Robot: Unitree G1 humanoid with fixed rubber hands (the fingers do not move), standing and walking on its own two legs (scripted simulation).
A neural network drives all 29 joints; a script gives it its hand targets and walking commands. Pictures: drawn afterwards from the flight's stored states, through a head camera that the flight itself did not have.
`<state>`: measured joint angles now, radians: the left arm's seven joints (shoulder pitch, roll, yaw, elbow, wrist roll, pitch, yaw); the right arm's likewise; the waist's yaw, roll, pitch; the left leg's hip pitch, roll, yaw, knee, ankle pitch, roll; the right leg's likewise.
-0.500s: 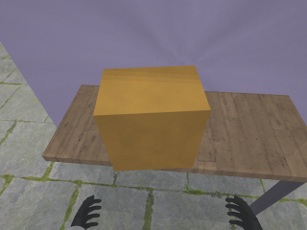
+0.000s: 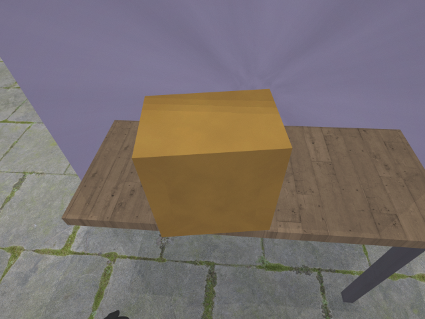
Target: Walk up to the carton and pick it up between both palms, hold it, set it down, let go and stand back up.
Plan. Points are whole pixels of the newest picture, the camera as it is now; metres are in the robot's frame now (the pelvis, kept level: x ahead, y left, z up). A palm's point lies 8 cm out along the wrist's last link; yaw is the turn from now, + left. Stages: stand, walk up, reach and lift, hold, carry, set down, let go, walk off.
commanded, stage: stand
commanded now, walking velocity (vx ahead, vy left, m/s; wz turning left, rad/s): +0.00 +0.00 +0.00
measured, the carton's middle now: (212, 168) +0.44 +0.03 +0.02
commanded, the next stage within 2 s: none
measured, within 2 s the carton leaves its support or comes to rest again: neither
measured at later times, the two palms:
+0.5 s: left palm out of the picture +0.02 +0.26 -0.12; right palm out of the picture +0.01 -0.24 -0.13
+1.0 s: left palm out of the picture -0.02 +0.24 -0.14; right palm out of the picture -0.03 -0.22 -0.14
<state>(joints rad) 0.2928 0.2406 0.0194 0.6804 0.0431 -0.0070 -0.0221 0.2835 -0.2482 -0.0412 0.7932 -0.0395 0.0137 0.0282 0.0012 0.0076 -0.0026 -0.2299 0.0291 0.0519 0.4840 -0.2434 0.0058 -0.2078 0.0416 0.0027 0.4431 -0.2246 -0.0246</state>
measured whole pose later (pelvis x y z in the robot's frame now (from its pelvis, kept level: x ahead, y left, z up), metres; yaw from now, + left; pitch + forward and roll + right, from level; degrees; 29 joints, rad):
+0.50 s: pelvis -0.01 +0.01 +0.00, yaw +0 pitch -1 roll +0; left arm 0.37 0.22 0.00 0.84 0.03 -0.01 0.00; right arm 0.35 -0.23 -0.01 0.91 -0.03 0.00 0.00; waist 0.00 0.00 -0.01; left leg -0.24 0.00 0.06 0.44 -0.20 0.03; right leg -0.22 0.02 0.02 0.43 -0.19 0.00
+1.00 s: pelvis -0.01 +0.01 +0.00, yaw +0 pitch -1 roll +0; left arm 0.37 0.18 -0.01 0.99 0.01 -0.01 0.02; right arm 0.36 -0.19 0.00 1.03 -0.02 0.01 -0.02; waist -0.01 0.00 0.00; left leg -0.21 -0.01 0.05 0.43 -0.20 0.03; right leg -0.20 0.01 0.03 0.42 -0.20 0.00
